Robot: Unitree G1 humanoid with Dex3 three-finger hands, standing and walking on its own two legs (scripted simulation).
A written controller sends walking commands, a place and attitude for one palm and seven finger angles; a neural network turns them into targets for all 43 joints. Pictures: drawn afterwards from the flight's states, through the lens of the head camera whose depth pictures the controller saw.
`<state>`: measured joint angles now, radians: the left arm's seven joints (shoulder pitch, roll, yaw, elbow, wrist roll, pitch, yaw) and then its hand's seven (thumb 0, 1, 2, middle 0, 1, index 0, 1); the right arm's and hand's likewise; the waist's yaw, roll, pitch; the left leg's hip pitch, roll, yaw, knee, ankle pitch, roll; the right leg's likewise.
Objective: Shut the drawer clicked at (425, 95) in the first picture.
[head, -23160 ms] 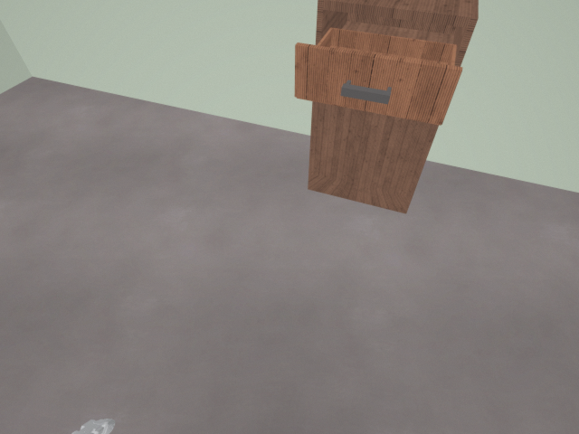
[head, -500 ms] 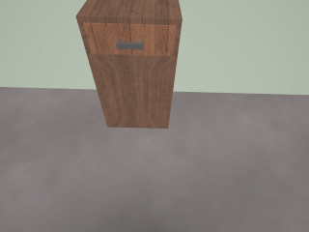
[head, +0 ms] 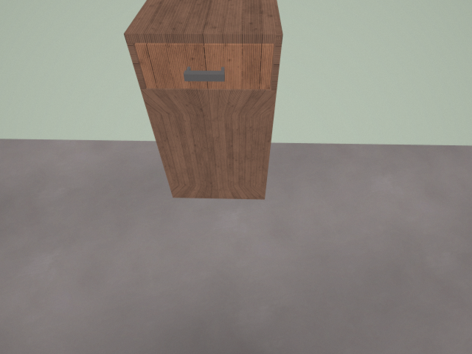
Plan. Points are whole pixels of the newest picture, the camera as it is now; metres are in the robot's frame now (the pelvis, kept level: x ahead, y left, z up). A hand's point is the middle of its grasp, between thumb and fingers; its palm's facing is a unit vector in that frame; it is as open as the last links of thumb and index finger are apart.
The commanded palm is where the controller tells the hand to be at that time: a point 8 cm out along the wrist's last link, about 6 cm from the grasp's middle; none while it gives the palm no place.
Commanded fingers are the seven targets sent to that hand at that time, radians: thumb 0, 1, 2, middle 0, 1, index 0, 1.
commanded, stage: let the arm hang, fingers relaxed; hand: left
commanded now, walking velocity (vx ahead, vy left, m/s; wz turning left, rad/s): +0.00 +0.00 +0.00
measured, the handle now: (205, 72) +0.95 +0.16 -0.02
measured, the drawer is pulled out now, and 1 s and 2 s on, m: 0.00 0.00 0.00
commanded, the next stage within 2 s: look to check the result in 0.32 s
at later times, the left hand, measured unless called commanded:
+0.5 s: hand out of the picture +0.04 +0.18 -0.17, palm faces +0.01 -0.97 -0.24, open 7.3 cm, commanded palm none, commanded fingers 0.00 0.90 0.90 -0.20 -0.30 -0.20 -0.30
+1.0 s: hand out of the picture +0.07 +0.18 -0.16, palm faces +0.00 -0.96 -0.27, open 7.3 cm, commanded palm none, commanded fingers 0.00 0.90 0.90 -0.20 -0.30 -0.20 -0.30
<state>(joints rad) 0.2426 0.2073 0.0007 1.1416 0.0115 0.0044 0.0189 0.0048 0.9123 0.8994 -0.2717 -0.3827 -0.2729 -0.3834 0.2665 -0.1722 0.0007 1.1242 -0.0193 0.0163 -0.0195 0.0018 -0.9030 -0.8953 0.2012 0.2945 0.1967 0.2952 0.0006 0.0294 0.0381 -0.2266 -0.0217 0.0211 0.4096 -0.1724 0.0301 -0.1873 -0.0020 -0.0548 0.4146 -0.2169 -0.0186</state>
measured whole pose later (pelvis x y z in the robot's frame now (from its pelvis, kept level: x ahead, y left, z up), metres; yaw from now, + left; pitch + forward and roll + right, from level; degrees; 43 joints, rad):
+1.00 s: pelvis +0.03 -0.03 +0.00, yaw +0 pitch -1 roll +0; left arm 0.18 0.22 0.01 1.14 0.01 -0.01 0.02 0.00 0.91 0.90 -0.20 -0.30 -0.20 -0.30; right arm 0.19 -0.23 -0.01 1.13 -0.02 0.01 -0.03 0.00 -0.90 -0.90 0.20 0.29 0.20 0.30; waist 0.00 0.02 0.04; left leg -0.15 0.02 0.01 0.36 -0.19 -0.02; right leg -0.11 0.04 -0.06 0.34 -0.22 -0.06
